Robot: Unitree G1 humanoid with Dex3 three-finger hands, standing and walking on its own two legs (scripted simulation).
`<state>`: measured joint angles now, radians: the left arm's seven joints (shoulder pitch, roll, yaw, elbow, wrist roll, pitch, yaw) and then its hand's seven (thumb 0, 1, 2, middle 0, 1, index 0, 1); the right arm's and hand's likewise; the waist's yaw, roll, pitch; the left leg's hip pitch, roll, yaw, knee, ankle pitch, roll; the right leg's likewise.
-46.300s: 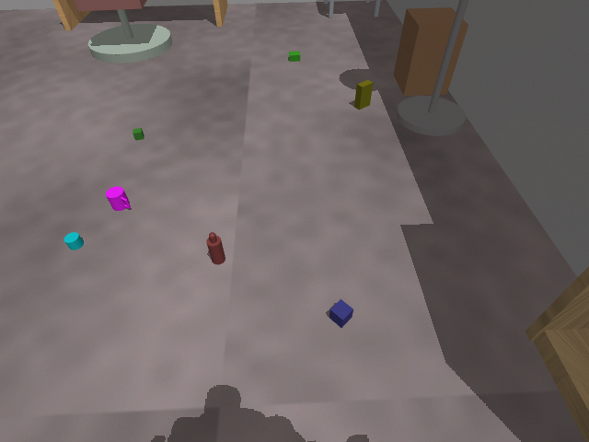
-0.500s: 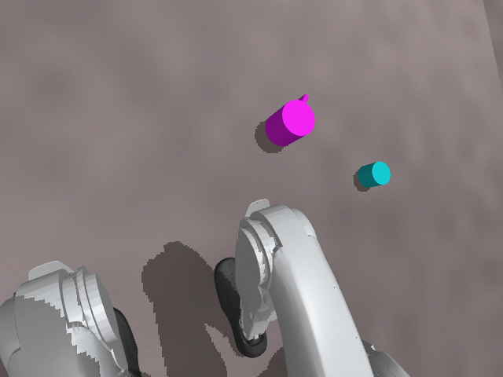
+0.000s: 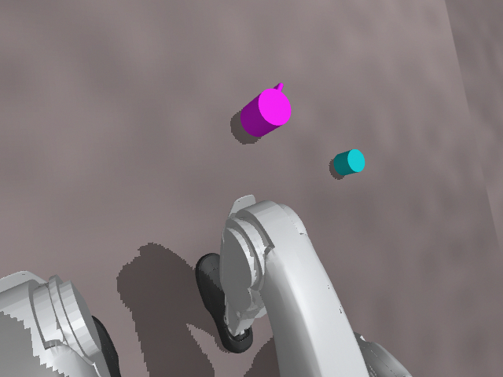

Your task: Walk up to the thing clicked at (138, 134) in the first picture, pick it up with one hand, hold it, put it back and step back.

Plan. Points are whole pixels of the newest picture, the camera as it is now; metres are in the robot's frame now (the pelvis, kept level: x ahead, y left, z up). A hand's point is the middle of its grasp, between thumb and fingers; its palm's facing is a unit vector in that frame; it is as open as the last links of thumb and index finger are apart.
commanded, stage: rest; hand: left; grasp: from above
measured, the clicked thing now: out of the picture +0.48 +0.34 -0.26
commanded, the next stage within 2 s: open in 0.14 s
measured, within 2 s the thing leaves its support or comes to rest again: rests again in 0.26 s
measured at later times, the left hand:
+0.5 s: hand out of the picture +0.47 +0.34 -0.23, palm faces -0.39 -0.15 -0.91, open 9.1 cm
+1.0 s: hand out of the picture +0.47 +0.34 -0.23, palm faces -0.40 -0.13 -0.91, open 13.1 cm
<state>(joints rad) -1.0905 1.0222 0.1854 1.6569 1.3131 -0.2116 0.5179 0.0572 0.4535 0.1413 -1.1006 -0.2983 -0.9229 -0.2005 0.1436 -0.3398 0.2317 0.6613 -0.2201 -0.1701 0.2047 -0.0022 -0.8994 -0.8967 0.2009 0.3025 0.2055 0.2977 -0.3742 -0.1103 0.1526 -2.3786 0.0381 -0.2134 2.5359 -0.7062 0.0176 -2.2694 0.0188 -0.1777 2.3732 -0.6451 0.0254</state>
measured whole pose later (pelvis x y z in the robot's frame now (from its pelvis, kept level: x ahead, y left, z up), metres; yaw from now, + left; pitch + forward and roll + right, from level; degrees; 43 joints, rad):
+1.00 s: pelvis +0.00 +0.00 +0.00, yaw -2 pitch +29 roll -14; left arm -1.10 1.06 0.14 1.69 1.30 -0.23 0.57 0.00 -0.33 0.85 -0.28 -0.77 -0.27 -0.78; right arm 0.14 -0.35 0.29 0.65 -0.23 -0.20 0.23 0.00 -0.89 -0.90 0.20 0.30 0.21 0.30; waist -0.39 -0.12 0.16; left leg -2.36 0.04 -0.24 2.54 -0.71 0.02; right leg -2.25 0.03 -0.20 2.35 -0.63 0.03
